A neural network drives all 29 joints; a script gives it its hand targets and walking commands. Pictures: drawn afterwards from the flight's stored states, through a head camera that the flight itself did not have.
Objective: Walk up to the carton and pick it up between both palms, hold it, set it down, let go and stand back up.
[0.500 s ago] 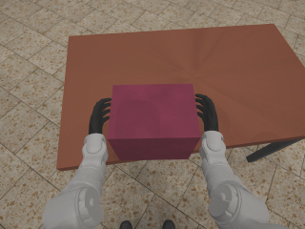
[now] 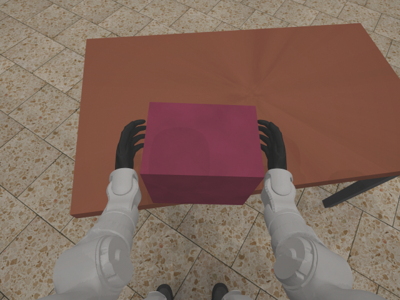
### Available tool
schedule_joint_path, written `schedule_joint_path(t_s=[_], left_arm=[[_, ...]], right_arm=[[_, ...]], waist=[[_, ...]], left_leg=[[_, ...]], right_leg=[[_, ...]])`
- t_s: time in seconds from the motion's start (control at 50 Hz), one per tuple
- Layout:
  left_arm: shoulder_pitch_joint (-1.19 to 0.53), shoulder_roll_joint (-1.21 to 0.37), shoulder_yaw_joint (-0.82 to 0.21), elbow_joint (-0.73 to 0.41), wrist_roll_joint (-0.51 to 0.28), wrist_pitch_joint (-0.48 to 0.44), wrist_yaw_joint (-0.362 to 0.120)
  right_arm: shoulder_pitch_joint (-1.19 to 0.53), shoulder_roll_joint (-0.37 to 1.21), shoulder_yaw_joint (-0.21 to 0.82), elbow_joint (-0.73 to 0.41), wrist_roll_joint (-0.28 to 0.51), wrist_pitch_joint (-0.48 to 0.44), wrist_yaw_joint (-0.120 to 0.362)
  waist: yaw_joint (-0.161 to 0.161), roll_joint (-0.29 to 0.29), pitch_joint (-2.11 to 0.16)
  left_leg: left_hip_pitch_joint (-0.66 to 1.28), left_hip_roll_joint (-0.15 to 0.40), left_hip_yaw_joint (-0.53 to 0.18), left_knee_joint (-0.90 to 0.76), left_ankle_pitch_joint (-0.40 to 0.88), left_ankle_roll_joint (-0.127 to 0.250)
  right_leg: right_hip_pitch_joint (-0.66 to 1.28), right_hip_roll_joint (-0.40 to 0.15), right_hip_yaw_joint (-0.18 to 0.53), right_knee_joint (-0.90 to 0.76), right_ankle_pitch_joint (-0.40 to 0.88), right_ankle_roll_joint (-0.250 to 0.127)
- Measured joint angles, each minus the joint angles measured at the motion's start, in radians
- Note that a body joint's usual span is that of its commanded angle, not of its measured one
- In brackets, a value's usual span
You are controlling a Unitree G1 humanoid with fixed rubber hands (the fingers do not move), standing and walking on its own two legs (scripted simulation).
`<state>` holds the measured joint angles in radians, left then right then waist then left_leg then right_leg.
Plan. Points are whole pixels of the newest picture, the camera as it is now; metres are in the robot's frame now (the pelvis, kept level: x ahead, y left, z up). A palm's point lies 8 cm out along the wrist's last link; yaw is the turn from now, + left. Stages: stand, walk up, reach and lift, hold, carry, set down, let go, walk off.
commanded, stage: set down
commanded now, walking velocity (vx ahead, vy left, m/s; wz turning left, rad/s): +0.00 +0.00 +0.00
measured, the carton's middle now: (200, 158) +0.42 -0.01 -0.06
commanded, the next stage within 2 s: none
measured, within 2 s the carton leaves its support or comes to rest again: neither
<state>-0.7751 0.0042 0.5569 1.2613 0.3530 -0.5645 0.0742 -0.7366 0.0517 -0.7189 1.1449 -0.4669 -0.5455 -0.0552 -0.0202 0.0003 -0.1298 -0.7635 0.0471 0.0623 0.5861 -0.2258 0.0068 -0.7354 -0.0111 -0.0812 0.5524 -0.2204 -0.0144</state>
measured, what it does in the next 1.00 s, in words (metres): stands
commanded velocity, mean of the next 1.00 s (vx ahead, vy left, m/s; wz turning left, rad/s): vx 0.00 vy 0.00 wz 0.00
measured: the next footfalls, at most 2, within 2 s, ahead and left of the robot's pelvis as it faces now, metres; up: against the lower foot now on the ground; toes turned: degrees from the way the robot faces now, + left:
none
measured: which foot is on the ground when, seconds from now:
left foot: down 0.00-1.00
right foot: down 0.00-1.00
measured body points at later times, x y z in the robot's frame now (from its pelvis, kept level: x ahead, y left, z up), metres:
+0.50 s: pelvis -0.01 +0.00 -0.02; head +0.11 +0.01 +0.41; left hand +0.43 +0.15 -0.04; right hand +0.42 -0.17 -0.02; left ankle +0.01 +0.11 -0.72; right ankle +0.01 -0.11 -0.72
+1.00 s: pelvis -0.03 -0.01 -0.05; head +0.11 -0.01 +0.38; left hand +0.44 +0.21 -0.03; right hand +0.44 -0.23 -0.02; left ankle +0.01 +0.12 -0.72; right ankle +0.00 -0.11 -0.72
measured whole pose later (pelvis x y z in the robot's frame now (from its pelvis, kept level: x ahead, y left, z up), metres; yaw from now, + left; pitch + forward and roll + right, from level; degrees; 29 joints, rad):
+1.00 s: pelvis -0.03 -0.01 -0.05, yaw -2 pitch +33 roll -1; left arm -0.95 0.33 -0.19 1.45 -0.45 -0.48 0.00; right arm -0.97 -0.33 0.18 1.37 0.46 -0.41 0.01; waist 0.01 0.02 -0.30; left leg -1.15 0.06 0.03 0.90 -0.32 -0.01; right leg -1.14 0.01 -0.05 0.88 -0.31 -0.03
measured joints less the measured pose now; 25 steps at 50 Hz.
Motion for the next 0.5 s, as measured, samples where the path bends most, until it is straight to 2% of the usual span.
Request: schedule_joint_path(t_s=[0.26, 0.34, 0.4, 0.5], left_arm=[[-0.03, 0.019, 0.004, 0.034, -0.011, -0.006, 0.005], [-0.044, 0.041, -0.013, 0.073, -0.027, 0.001, 0.012], [-0.069, 0.082, -0.082, 0.137, -0.099, 0.034, 0.026], [-0.142, 0.137, -0.305, 0.272, -0.342, 0.041, 0.047]], right_arm=[[-0.031, 0.001, -0.012, 0.005, -0.006, 0.02, 0.004], [-0.047, -0.02, 0.026, 0.045, 0.018, 0.027, 0.006], [-0.084, -0.068, 0.153, 0.148, 0.137, 0.035, -0.01], [-0.166, -0.144, 0.468, 0.303, 0.42, 0.042, -0.03]], waist=[[0.0, -0.001, 0.003], [0.0, -0.003, -0.007], [-0.003, -0.006, -0.03], [0.002, -0.003, -0.084]], left_leg=[[-0.032, 0.001, 0.008, 0.054, -0.02, 0.003], [-0.039, 0.003, 0.017, 0.066, -0.026, 0.004], [-0.064, 0.009, 0.027, 0.084, -0.034, 0.004], [-0.153, 0.022, 0.03, 0.176, -0.074, 0.002]], right_leg=[[-0.041, -0.003, 0.012, 0.065, -0.021, 0.001], [-0.054, -0.001, 0.022, 0.079, -0.026, 0.002], [-0.084, 0.005, 0.034, 0.097, -0.029, 0.003], [-0.174, 0.014, 0.044, 0.179, -0.058, 0.004]])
